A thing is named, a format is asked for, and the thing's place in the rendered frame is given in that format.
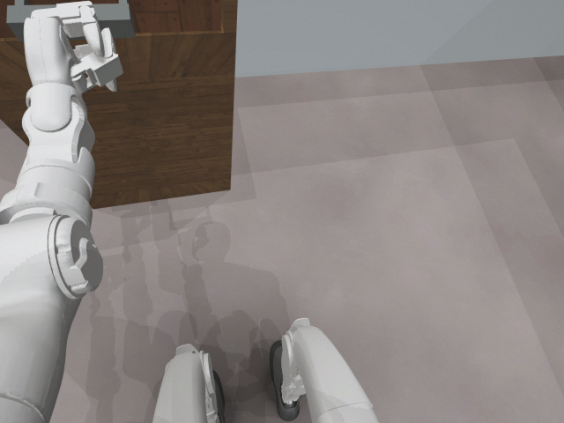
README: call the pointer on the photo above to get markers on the right robot thigh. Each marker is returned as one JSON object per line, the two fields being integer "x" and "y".
{"x": 333, "y": 392}

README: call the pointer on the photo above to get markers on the drawer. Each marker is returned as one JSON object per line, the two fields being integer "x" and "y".
{"x": 150, "y": 16}

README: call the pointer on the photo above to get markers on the handle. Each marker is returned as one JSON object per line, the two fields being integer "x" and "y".
{"x": 117, "y": 17}

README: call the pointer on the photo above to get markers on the left robot forearm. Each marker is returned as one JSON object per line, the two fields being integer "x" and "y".
{"x": 58, "y": 173}

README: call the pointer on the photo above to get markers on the cabinet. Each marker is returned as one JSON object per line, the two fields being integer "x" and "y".
{"x": 168, "y": 129}

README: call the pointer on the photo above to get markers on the robot left hand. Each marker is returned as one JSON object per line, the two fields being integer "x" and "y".
{"x": 49, "y": 54}

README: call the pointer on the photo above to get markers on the right robot shin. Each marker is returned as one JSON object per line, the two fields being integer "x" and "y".
{"x": 292, "y": 387}

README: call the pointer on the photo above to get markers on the robot left upper arm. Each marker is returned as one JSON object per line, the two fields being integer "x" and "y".
{"x": 47, "y": 265}

